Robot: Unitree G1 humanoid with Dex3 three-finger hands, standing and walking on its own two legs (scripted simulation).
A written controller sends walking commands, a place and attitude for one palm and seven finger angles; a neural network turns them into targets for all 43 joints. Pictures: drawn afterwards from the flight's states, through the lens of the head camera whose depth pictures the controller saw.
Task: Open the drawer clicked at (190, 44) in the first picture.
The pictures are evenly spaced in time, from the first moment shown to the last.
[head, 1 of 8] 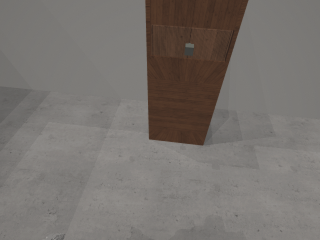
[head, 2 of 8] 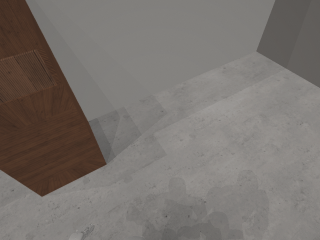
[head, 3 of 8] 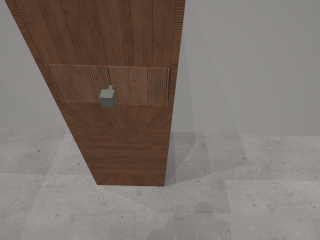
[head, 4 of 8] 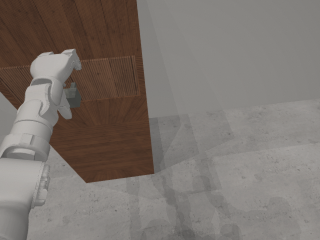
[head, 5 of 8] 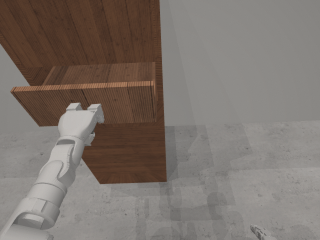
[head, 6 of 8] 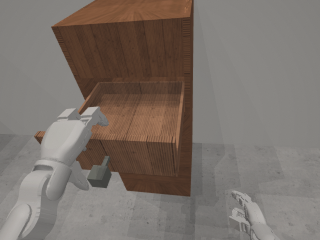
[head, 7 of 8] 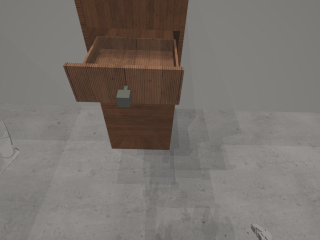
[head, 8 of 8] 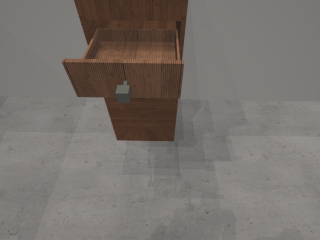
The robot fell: no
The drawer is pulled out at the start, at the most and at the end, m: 0.00 0.30 0.29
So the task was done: yes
